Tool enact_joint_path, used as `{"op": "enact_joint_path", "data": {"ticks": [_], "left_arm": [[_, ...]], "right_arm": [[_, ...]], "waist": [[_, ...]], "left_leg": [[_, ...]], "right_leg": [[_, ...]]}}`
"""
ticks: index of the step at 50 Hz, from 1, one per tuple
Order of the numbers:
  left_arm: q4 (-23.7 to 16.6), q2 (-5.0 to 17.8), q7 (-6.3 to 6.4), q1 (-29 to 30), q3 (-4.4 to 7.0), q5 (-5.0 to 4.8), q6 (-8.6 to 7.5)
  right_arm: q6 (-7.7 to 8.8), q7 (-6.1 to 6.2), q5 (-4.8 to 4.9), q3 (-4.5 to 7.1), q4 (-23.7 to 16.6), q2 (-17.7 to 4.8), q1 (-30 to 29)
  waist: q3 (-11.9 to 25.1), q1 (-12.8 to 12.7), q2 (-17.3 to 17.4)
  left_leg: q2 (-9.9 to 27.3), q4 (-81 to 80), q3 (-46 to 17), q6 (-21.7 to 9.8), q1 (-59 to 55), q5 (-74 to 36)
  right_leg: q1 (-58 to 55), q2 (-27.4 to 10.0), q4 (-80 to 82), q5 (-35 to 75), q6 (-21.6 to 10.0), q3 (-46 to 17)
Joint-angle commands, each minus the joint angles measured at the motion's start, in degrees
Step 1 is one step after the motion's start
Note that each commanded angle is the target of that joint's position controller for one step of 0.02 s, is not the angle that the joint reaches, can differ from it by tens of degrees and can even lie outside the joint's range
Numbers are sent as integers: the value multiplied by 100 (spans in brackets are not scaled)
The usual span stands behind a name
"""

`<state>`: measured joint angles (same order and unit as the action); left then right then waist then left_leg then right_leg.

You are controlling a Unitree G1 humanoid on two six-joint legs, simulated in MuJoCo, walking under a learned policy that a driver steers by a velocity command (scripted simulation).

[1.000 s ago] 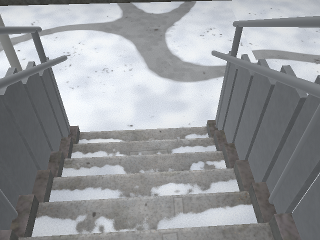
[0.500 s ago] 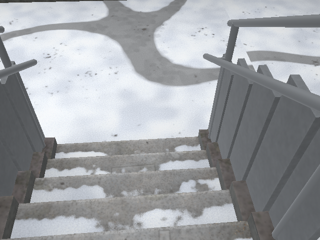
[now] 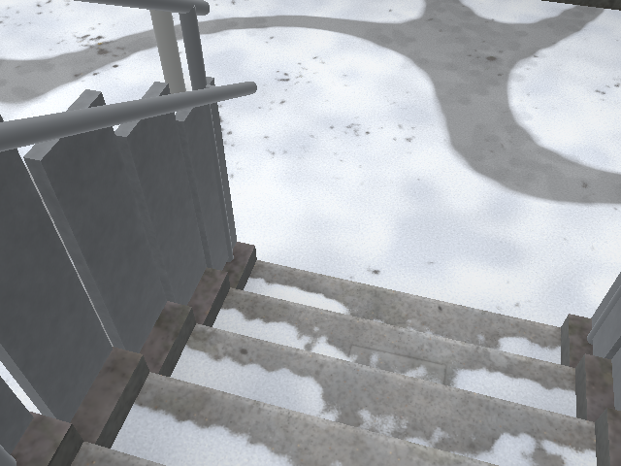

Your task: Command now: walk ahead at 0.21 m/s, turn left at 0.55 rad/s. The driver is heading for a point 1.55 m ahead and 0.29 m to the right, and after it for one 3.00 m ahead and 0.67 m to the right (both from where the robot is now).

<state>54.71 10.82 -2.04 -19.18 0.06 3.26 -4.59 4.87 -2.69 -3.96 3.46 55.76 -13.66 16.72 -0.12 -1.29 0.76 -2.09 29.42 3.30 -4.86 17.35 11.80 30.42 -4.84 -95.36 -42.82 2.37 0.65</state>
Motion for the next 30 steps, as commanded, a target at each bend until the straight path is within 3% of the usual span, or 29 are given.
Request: {"op": "enact_joint_path", "data": {"ticks": [1, 2, 3, 4, 5, 6, 7, 8, 9, 10, 11, 12, 13, 15, 16, 17, 18, 19, 20, 21, 22, 23, 24, 25, 26, 27, 28, 29, 30], "left_arm": [[-344, 272, 267, -583, 173, 91, -94], [-375, 103, 170, -472, 158, 24, -30], [-495, 222, 101, -401, 191, -8, -4], [-385, 113, 60, -818, 144, 31, -57], [-373, 178, 73, -846, 166, 135, -77], [-735, 485, 123, 184, 218, 168, -68], [-1003, 522, 160, 875, 231, 249, 21], [-1174, 486, 179, 1366, 186, 247, 72], [-926, 481, 47, 1172, 159, 291, 88], [-869, 290, -71, 1199, 41, 263, 101], [-918, 244, -104, 1042, 31, 226, 96], [-1012, 322, -119, 1047, 29, 133, 72], [-1120, 438, -107, 926, 65, 135, 67], [-1164, 630, -29, 984, 125, 51, 139], [-1268, 760, -26, 1037, 182, -9, 226], [-1316, 828, 2, 868, 222, -108, 237], [-1115, 1131, 33, 190, 407, -229, 222], [-959, 1674, 91, -630, 657, -217, 165], [-1038, 2096, -61, -704, 685, -213, 127], [-1164, 2100, -319, -967, 653, 89, 116], [-1019, 2054, -429, -774, 632, 135, 167], [-884, 1658, -526, -465, 418, 49, 134], [-1041, 1049, -582, -70, 131, -15, 89], [-899, 570, -576, -101, -75, -31, 44], [-754, 361, -486, -16, -185, 19, 9], [-733, 485, -379, 267, -213, -33, -25], [-823, 938, -276, 416, -176, -36, -97], [-886, 1217, -228, 493, -168, -16, -146], [-857, 1033, -135, 300, -229, 69, -160]], "right_arm": [[160, 41, 117, -16, -623, -387, -158], [210, 2, 123, 93, -719, -792, -122], [241, -35, 32, 110, -739, -912, 51], [290, -40, -97, 50, -927, -796, -11], [320, 3, -104, 47, -1011, -760, 95], [364, 113, -59, -48, -739, -250, 709], [356, 184, 42, -208, -408, 212, 1449], [352, 241, 60, -277, -288, 268, 1960], [293, 289, 120, -252, -247, 148, 2117], [180, 293, 22, -270, -456, -16, 1700], [81, 259, -89, -263, -645, -295, 1233], [34, 187, -122, -151, -858, -710, 917], [30, 147, -205, -178, -924, -709, 746], [53, 205, 15, -292, -868, -466, 963], [39, 267, 101, -307, -741, -551, 1080], [-13, 265, 109, -325, -679, -680, 1034], [-105, 166, 0, -309, -686, -979, 805], [-102, -15, -168, -353, -561, -716, 1250], [-78, -165, -6, -476, -505, 62, 2570], [-194, -98, 314, -330, -849, -538, 2346], [-275, 72, 321, -340, -1186, -487, 1601], [-249, 77, 236, -357, -1283, -416, 1252], [-172, 78, 302, -477, -1146, -261, 1438], [-131, -2, 335, -595, -986, -1, 1793], [-171, -78, 383, -718, -847, 344, 2141], [-230, -175, 278, -780, -831, 454, 2250], [-269, -249, 343, -730, -923, 249, 2046], [-264, -276, 410, -707, -1136, 31, 1643], [-213, -213, 404, -707, -1288, -94, 1325]], "waist": [[-594, -359, -172], [-327, -318, 269], [-38, -356, 498], [135, -538, 391], [225, -404, 314], [241, 171, 390], [229, 487, 448], [153, 733, 317], [148, 820, -36], [26, 794, -83], [-118, 551, 26], [-42, 439, 146], [-82, 329, 304], [-277, 490, 363], [-341, 524, 416], [-178, 469, 402], [64, 110, 200], [804, -203, -521], [2224, 335, -2142], [2251, -151, -1325], [1812, -178, -987], [870, 81, -665], [559, 322, -233], [346, 640, -237], [8, 895, -424], [-146, 1016, -388], [-148, 932, -416], [67, 783, -417], [92, 473, -276]], "left_leg": [[1567, -688, -844, -1514, 1503, -4169], [1324, -660, -850, -1611, 1704, -4235], [1364, -504, -1118, -1581, 1817, -4457], [1237, 29, -1075, -1453, 2354, -4055], [1022, 179, -1047, -1416, 2106, -3712], [1424, 565, -1733, -1224, 661, -2993], [1705, 957, -2210, -1219, -436, -2503], [1772, 1289, -2635, -1179, -894, -1926], [1581, 1596, -2483, -1076, -634, -1225], [1168, 1746, -2208, -915, 500, 46], [926, 1524, -2028, -990, 1897, 847], [792, 1504, -1887, -949, 2599, 1294], [869, 1596, -2070, -933, 2932, 1391], [1051, 2104, -2662, -789, 1907, 1195], [1152, 2263, -2839, -774, 1598, 867], [1121, 2566, -2919, -674, 1605, 810], [1076, 3295, -2869, -500, 2009, 747], [437, 5009, -2004, 89, 2499, 683], [-438, 8145, -515, 797, 4051, 4204], [-644, 9755, -915, 1075, 5183, 4043], [-608, 10029, -1102, 1170, 5753, 3432], [-281, 9508, -1232, 1102, 5845, 2690], [103, 8759, -1458, 1104, 5126, 2031], [458, 8523, -1278, 1207, 4348, 1945], [592, 8543, -1225, 1292, 3894, 1626], [584, 8346, -963, 1345, 3445, 1244], [445, 8509, -736, 1476, 3261, 1413], [403, 8446, -630, 1553, 3275, 1773], [592, 8290, -1037, 1591, 3987, 1010]], "right_leg": [[-56, -244, 3170, 3075, -203, -144], [-552, 86, 3293, 3732, -151, 202], [-716, 154, 3125, 3986, -104, 187], [-1200, 235, 2748, 4691, -108, 133], [-902, 275, 2985, 4853, -15, 76], [639, -157, 3565, 5202, 103, -701], [1843, -394, 3996, 5027, 148, -996], [2501, -488, 4500, 4815, 143, -1179], [2326, -431, 5342, 5679, 95, -1024], [1250, -337, 6125, 6740, 55, -853], [-11, -30, 6075, 6913, 3, -410], [-732, 176, 5761, 6799, 50, -134], [-1105, 162, 5540, 6417, 75, -168], [-726, -22, 7016, 6020, 58, -461], [-905, 27, 7710, 5903, -99, -310], [-1534, 8, 8177, 6070, -296, -214], [-2565, 18, 8083, 6381, -570, 9], [-4087, -284, 7432, 7429, -1244, -141], [-5982, -1632, 5704, 11430, -2616, -1036], [-5925, -2084, 5842, 11544, -2860, -2139], [-5208, -2179, 6296, 9439, -2640, -2501], [-3913, -1913, 6758, 6690, -2153, -2513], [-2776, -1628, 6909, 6128, -1591, -1842], [-1782, -1585, 7203, 5730, -1329, -1605], [-1024, -1268, 7533, 5070, -1078, -1467], [-391, -868, 7712, 4530, -822, -1248], [-227, -639, 7753, 4336, -629, -1122], [-409, -606, 7685, 4259, -563, -1089], [-1068, -723, 7522, 4181, -732, -1398]]}}
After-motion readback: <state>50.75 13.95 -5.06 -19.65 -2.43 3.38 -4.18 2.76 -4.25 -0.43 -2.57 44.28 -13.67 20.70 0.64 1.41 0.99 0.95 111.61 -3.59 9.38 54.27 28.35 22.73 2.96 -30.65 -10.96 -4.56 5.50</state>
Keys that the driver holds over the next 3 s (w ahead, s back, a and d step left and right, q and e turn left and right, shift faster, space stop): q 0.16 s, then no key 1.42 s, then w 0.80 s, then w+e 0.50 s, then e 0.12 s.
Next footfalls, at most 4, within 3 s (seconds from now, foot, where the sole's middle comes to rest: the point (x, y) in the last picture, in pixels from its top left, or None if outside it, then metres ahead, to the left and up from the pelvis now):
0.36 right None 0.27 -0.20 -0.93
0.98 left None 0.08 -0.05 -0.77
1.24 right None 0.22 -0.23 -0.93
2.30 left None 0.48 0.09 -0.93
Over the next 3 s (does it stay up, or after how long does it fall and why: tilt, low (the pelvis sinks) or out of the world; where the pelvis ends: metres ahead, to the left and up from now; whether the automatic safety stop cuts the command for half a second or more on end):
stays up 0.80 0.05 -0.48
